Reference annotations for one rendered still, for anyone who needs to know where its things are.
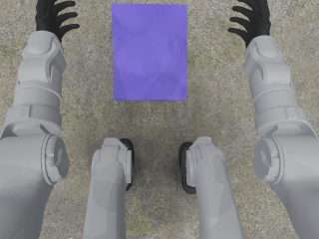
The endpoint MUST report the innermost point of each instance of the left robot hand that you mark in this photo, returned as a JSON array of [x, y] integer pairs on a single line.
[[47, 19]]

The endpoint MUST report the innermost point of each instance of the right robot upper arm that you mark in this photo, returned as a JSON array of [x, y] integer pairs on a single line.
[[290, 164]]

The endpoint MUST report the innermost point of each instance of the left robot forearm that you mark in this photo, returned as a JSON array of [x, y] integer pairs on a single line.
[[38, 91]]

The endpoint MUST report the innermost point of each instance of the left robot foot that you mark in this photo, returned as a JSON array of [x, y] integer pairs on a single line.
[[130, 146]]

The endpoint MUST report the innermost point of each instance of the right robot thigh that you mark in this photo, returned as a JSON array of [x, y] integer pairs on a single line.
[[218, 216]]

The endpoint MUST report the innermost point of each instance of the right robot hand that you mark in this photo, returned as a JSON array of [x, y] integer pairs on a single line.
[[258, 24]]

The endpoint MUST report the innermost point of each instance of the carton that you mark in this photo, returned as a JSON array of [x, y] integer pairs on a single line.
[[149, 51]]

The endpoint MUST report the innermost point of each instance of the left robot upper arm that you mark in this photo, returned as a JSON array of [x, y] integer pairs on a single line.
[[30, 166]]

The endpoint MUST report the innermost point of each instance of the right robot forearm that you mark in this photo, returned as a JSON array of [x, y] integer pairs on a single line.
[[272, 90]]

